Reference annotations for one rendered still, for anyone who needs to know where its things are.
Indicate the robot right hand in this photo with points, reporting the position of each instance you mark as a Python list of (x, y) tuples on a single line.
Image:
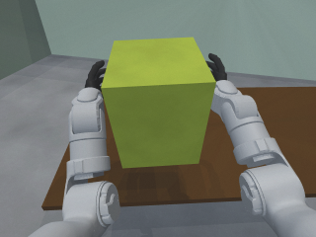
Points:
[(218, 69)]

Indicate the robot left hand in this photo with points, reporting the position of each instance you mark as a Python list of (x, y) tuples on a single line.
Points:
[(94, 80)]

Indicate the carton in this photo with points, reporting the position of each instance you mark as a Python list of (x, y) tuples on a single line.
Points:
[(158, 95)]

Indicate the table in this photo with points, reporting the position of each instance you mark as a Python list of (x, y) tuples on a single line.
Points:
[(289, 115)]

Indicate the left robot forearm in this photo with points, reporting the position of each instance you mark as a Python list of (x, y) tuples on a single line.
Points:
[(87, 136)]

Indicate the robot left upper arm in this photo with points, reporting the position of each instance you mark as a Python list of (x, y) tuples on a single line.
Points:
[(88, 210)]

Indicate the right robot forearm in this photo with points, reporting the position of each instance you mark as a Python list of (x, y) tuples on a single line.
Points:
[(252, 143)]

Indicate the robot right upper arm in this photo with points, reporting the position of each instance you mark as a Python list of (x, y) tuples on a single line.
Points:
[(274, 193)]

